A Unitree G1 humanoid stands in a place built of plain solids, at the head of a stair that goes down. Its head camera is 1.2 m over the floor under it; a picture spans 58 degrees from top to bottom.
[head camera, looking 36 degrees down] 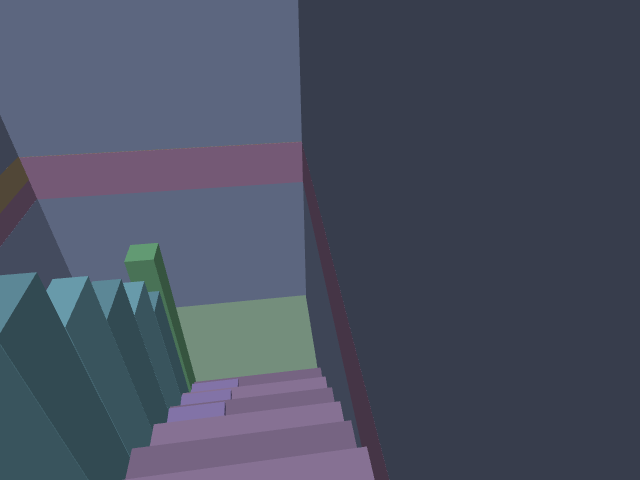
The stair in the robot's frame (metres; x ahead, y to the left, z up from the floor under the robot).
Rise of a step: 0.20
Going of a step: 0.22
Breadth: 0.85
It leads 8 degrees to the left of straight ahead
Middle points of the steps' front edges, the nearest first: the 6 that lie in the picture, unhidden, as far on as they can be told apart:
0.71 0.26 -0.20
0.93 0.29 -0.40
1.15 0.33 -0.61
1.36 0.36 -0.81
1.58 0.39 -1.01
1.81 0.42 -1.22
